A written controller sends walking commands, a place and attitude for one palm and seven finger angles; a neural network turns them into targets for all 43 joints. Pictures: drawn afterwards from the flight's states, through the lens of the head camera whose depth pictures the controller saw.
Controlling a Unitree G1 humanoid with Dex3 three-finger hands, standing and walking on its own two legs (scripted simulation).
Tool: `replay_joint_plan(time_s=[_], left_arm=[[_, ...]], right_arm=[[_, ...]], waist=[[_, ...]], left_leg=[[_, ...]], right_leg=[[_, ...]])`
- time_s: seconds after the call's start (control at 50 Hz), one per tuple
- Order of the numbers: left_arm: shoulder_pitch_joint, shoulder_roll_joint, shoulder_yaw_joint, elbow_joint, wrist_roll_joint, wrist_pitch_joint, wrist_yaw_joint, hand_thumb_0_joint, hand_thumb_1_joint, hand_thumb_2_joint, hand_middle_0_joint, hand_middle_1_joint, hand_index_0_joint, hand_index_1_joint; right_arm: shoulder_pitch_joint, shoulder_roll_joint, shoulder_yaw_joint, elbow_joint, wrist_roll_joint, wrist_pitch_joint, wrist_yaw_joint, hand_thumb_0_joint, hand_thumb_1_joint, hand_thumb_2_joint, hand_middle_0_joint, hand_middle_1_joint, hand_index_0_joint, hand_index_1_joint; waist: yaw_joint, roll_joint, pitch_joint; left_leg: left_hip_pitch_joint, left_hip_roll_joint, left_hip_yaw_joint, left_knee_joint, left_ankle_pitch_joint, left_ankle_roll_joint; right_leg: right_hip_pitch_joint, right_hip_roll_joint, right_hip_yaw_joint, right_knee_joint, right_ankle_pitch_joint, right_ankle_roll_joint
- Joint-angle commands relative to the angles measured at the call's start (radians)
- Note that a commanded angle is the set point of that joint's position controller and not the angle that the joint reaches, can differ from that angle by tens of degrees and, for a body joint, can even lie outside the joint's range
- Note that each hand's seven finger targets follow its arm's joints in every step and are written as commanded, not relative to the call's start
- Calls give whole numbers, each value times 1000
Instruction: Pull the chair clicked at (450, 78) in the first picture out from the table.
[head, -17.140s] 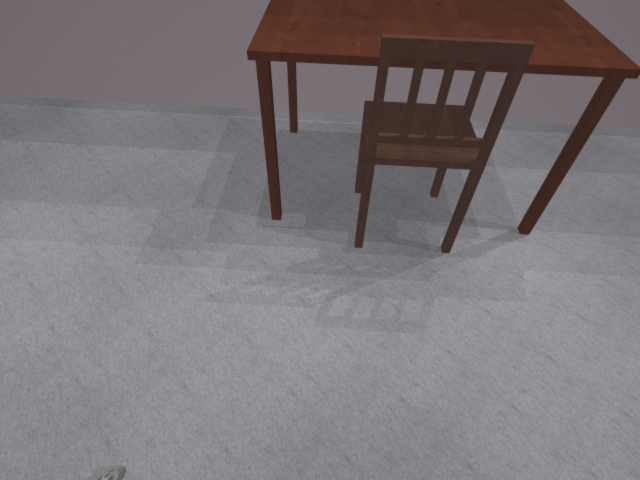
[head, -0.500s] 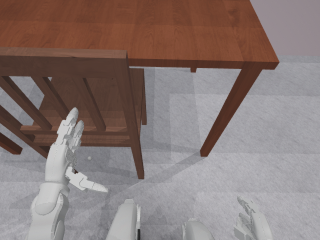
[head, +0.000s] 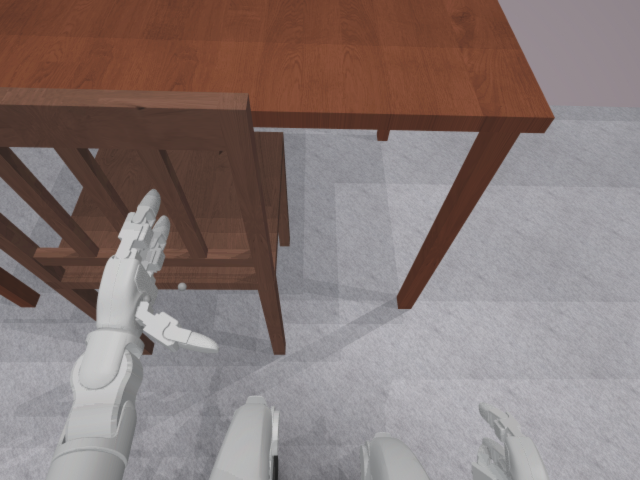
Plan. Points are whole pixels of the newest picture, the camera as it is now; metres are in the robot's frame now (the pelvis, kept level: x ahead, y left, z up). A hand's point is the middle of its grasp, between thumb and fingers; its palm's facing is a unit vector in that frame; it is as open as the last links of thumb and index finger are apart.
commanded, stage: push the fingers through the gap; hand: left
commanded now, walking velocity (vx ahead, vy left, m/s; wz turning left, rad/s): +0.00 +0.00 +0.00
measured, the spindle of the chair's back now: (113, 207) +0.45 +0.30 +0.03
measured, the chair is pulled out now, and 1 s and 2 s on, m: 0.00 -0.01 -0.01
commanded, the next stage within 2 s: aim the fingers beside a spindle in 0.16 s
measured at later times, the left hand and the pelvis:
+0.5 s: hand (174, 276) +0.34 +0.19 +0.04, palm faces +0.04 -1.00 -0.04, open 16.3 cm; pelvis -0.02 +0.00 -0.01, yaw +1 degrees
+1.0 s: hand (178, 281) +0.34 +0.19 +0.03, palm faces +0.03 -1.00 -0.04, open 16.9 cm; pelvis +0.00 +0.01 +0.00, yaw +0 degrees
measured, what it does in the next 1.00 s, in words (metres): stands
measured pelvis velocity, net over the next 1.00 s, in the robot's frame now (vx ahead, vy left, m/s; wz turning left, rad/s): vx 0.00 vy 0.01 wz -0.01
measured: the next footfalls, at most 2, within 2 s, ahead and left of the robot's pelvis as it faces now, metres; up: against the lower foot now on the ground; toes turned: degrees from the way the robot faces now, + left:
none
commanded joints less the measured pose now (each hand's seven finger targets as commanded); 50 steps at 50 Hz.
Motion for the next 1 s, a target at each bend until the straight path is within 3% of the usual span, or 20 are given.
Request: replay_joint_plan(time_s=[0.0, 0.04, 0.16, 0.22, 0.34, 0.4, 0.44, 0.46, 0.5, 0.6, 0.62, 0.64, 0.66, 0.72, 0.84, 0.9, 0.92, 0.98], left_arm=[[-250, 148, 69, -160, -12, -72, 0, 0, -500, 300, -60, -80, -60, -80], [-325, 140, 49, -144, -5, -82, -2, 0, -500, 300, -60, -80, -60, -80], [-434, 145, 37, -93, 10, -90, -8, 0, -500, 300, -60, -80, -60, -80], [-549, 144, 15, -60, 15, -86, -8, 0, -500, 300, -60, -80, -60, -80], [-593, 150, 3, 1, 24, -65, -22, 0, -500, 300, -60, -80, -60, -80], [-600, 142, 5, 30, 14, -51, -25, 0, -500, 300, -60, -80, -60, -80], [-559, 178, 39, 33, 19, -50, -25, 0, -500, 300, -60, -80, -60, -80], [-575, 165, 27, 23, 18, -52, -24, 0, -500, 300, -60, -80, -60, -80], [-539, 135, 10, 23, 15, -54, -23, 0, -500, 300, -60, -80, -60, -80], [-500, 167, 52, -18, 10, -80, 5, 0, -500, 300, -60, -80, -60, -80], [-471, 165, 56, -1, 12, -81, 7, 0, -500, 300, -60, -80, -60, -80], [-451, 197, 88, -2, 15, -87, 12, 0, -500, 300, -60, -80, -60, -80], [-425, 183, 81, -14, 13, -90, 11, 0, -500, 300, -60, -80, -60, -80], [-379, 193, 104, -23, 5, -91, 12, 0, -500, 300, -60, -80, -60, -80], [-293, 163, 81, -116, -11, -99, -6, 0, -500, 300, -60, -80, -60, -80], [-233, 138, 60, -156, -16, -101, -11, 0, -500, 300, -60, -80, -60, -80], [-228, 121, 38, -170, -14, -99, -12, 0, -500, 300, -60, -80, -60, -80], [-167, 125, 49, -191, -18, -95, -8, 0, -500, 300, -60, -80, -60, -80]], right_arm=[[12, -143, -66, -104, 0, -37, -10, 0, -900, -900, 200, 300, 200, 300], [20, -147, -66, -91, -1, -39, -13, 0, -900, -900, 200, 300, 200, 300], [30, -154, -69, -66, 0, -40, -19, 0, -900, -900, 200, 300, 200, 300], [31, -156, -63, -50, 3, -40, -25, 0, -900, -900, 200, 300, 200, 300], [38, -162, -59, -49, 6, -43, -30, 0, -900, -900, 200, 300, 200, 300], [35, -161, -56, -50, 8, -40, -30, 0, -900, -900, 200, 300, 200, 300], [35, -164, -57, -58, 6, -40, -27, 0, -900, -900, 200, 300, 200, 300], [31, -160, -54, -58, 6, -38, -25, 0, -900, -900, 200, 300, 200, 300], [30, -156, -56, -67, 6, -38, -21, 0, -900, -900, 200, 300, 200, 300], [20, -158, -55, -86, 0, -34, -12, 0, -900, -900, 200, 300, 200, 300], [23, -156, -56, -87, 0, -32, -11, 0, -900, -900, 200, 300, 200, 300], [26, -159, -57, -87, -2, -32, -11, 0, -900, -900, 200, 300, 200, 300], [21, -155, -56, -96, -2, -30, -7, 0, -900, -900, 200, 300, 200, 300], [22, -155, -59, -102, -2, -20, -5, 0, -900, -900, 200, 300, 200, 300], [30, -152, -68, -109, -2, -22, 0, 0, -900, -900, 200, 300, 200, 300], [33, -148, -72, -106, -2, -25, 1, 0, -900, -900, 200, 300, 200, 300], [30, -147, -73, -106, -1, -26, 1, 0, -900, -900, 200, 300, 200, 300], [26, -147, -75, -106, -4, -28, 3, 0, -900, -900, 200, 300, 200, 300]], waist=[[-26, 7, -311], [-44, 13, -299], [-54, 25, -329], [-76, 36, -300], [-70, 61, -318], [-70, 34, -301], [-51, 53, -324], [-51, 68, -321], [-47, 56, -312], [-30, 54, -314], [-31, 23, -311], [-21, 26, -321], [-12, 45, -327], [-14, 8, -325], [-15, 39, -367], [-14, 44, -361], [-24, 42, -356], [-18, 32, -352]], left_leg=[[443, -25, 16, -135, 135, 45], [441, -25, 7, -129, 112, 46], [464, -27, 1, -127, 78, 44], [452, -29, -3, -131, 7, 46], [454, -34, -13, -143, -56, 45], [441, -37, -13, -152, -78, 46], [440, -35, -9, -151, -64, 46], [450, -35, -15, -158, -66, 42], [461, -34, -16, -169, -65, 41], [452, -34, -16, -182, -64, 39], [447, -33, -11, -179, -46, 41], [445, -31, -10, -174, -22, 42], [452, -32, -8, -180, -16, 38], [438, -30, 5, -174, 19, 41], [499, -22, 2, -163, 137, 40], [527, -19, 0, -163, 194, 37], [531, -18, 0, -161, 195, 38], [529, -19, -1, -156, 219, 39]], right_leg=[[-36, 14, -14, -228, 275, -27], [-63, 15, -14, -224, 254, -28], [-99, 11, -13, -227, 221, -29], [-130, 11, -11, -235, 174, -28], [-146, 11, -9, -235, 129, -34], [-136, 10, -8, -251, 117, -31], [-129, 13, -9, -242, 118, -34], [-136, 11, -13, -236, 122, -35], [-131, 12, -17, -243, 122, -35], [-111, 13, -21, -238, 121, -35], [-100, 15, -20, -242, 130, -34], [-94, 17, -21, -235, 141, -36], [-91, 16, -23, -231, 143, -36], [-60, 18, -17, -240, 170, -31], [-44, 20, -23, -223, 259, -33], [-35, 18, -28, -222, 304, -31], [-41, 17, -28, -223, 308, -29], [-33, 15, -30, -218, 329, -29]])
